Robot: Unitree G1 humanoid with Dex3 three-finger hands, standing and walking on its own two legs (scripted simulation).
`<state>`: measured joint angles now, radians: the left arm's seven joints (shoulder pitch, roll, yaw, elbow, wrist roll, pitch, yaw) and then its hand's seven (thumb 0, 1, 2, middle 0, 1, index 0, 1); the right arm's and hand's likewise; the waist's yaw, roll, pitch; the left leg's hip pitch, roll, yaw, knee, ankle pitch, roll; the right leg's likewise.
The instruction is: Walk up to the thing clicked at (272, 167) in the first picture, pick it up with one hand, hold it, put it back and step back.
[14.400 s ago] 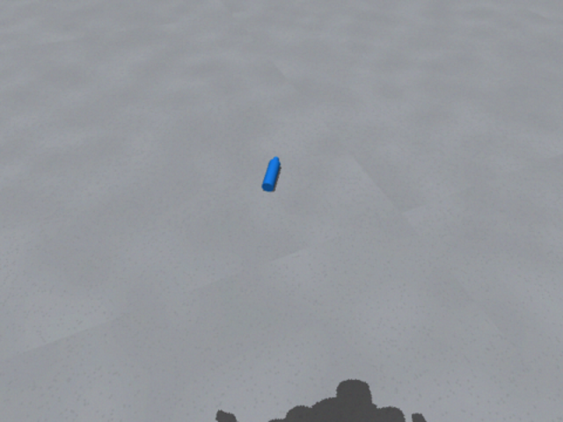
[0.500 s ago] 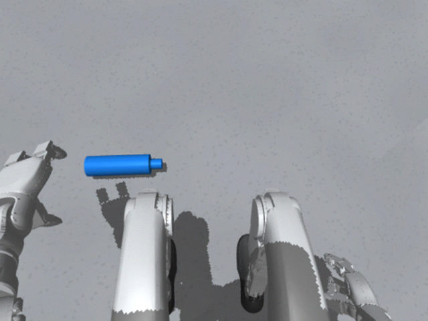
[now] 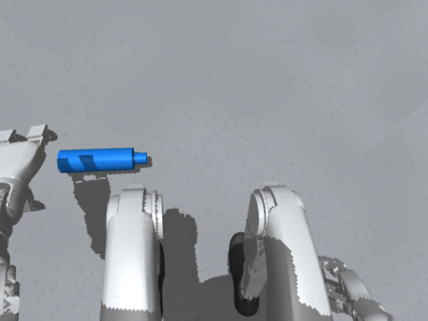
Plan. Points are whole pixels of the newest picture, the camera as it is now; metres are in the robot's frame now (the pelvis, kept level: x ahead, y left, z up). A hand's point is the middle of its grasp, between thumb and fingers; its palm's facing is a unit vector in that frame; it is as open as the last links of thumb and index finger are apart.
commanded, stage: rise first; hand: left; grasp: from above
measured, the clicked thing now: (105, 159) +0.42 +0.26 -0.32
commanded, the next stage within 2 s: approach in 0.86 s
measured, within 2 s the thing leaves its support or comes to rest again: neither
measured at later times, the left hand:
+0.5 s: hand (45, 172) +0.36 +0.34 -0.19, palm faces -0.45 -0.11 -0.89, open 14.0 cm
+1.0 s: hand (51, 169) +0.37 +0.34 -0.21, palm faces -0.45 -0.11 -0.89, open 14.0 cm
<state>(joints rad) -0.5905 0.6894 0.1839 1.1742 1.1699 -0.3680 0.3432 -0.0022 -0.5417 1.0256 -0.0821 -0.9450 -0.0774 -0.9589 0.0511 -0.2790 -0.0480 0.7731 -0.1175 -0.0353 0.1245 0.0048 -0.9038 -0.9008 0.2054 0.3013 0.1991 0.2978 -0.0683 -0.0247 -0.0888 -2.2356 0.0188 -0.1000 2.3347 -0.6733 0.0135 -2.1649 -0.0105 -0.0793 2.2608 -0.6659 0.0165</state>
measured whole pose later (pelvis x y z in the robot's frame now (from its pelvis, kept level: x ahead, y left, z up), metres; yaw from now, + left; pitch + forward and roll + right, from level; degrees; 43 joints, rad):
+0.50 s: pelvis +0.01 +0.00 -0.02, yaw +0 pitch +33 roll -7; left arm -0.63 0.71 0.21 1.26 1.28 -0.40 0.46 0.00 -0.51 0.98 -0.10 -0.98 -0.11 -0.98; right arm 0.04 -0.27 -0.05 0.80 -0.15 -0.02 0.14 0.00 -0.91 -0.90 0.21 0.30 0.20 0.30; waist -0.09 -0.04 -0.08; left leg -2.29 0.02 -0.10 2.41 -0.71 0.01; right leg -2.23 0.00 -0.08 2.34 -0.69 0.02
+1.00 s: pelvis +0.01 +0.00 -0.03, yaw +0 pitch +33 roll -7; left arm -0.68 0.71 0.20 1.36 1.30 -0.36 0.50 0.00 -0.50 0.97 -0.08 -1.04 -0.11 -1.02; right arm 0.04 -0.26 -0.04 0.82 -0.17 -0.05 0.15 0.00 -0.91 -0.90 0.21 0.30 0.20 0.30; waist -0.12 -0.04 -0.08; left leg -2.31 0.02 -0.10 2.44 -0.71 0.01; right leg -2.25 -0.01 -0.08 2.37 -0.70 0.02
